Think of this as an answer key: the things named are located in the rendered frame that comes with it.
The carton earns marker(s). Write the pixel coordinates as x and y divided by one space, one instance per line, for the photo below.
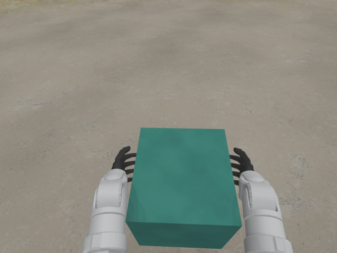
183 192

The right robot hand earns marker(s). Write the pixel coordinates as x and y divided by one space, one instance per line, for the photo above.
244 163

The robot right forearm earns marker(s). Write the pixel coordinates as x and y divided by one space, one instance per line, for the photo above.
262 215

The left robot hand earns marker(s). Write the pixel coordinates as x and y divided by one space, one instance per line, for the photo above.
120 161

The robot left forearm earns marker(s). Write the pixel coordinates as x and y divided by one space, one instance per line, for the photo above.
106 232

